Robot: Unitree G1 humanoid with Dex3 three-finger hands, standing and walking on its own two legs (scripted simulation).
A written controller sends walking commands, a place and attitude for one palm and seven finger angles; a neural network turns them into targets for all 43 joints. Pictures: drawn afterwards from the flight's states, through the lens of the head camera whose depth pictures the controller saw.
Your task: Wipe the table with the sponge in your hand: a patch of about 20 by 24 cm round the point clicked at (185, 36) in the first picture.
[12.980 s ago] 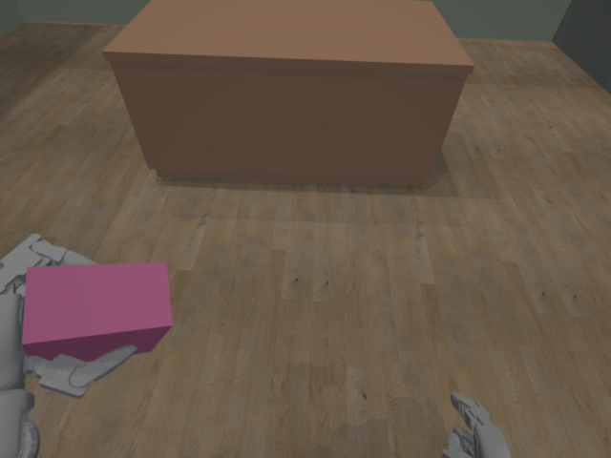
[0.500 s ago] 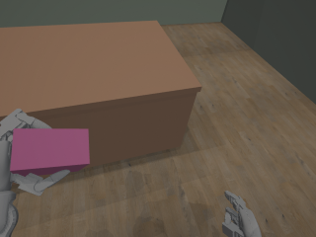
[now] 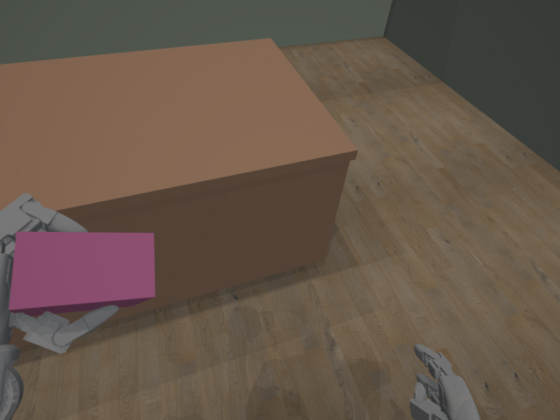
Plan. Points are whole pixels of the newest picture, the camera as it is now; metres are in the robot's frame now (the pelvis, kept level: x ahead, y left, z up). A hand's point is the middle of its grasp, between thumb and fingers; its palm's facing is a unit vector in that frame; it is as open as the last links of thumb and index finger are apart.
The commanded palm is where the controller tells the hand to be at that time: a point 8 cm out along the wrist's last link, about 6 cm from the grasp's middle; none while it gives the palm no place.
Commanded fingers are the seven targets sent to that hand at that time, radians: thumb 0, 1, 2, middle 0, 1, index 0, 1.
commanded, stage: shuffle to correct the standing spot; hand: left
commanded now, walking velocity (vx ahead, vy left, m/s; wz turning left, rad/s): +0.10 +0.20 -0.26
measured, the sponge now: (104, 275) +0.23 +0.21 +0.16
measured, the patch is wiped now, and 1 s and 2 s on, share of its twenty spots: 0.00 0.00 0.00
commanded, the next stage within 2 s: none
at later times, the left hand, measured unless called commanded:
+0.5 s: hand (54, 246) +0.25 +0.27 +0.17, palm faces +0.36 -0.84 -0.41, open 10.5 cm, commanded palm +0.19 +0.30 +0.19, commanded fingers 0.00 0.10 1.30 -1.20 -1.60 -1.20 -1.60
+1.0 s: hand out of the picture +0.27 +0.33 +0.18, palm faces +0.33 -0.82 -0.46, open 10.5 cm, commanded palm +0.21 +0.37 +0.19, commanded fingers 0.00 0.10 1.30 -1.20 -1.60 -1.20 -1.60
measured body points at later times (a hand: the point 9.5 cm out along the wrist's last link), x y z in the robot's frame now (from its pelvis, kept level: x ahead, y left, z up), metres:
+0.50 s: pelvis +0.01 +0.03 +0.00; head +0.03 +0.04 +0.45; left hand +0.22 +0.31 +0.20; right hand +0.16 -0.19 -0.09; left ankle -0.01 +0.09 -0.73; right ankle +0.02 -0.06 -0.67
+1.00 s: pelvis +0.03 +0.11 -0.01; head +0.05 +0.11 +0.44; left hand +0.24 +0.38 +0.20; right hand +0.18 -0.16 -0.08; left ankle +0.08 +0.25 -0.73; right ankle +0.05 -0.04 -0.73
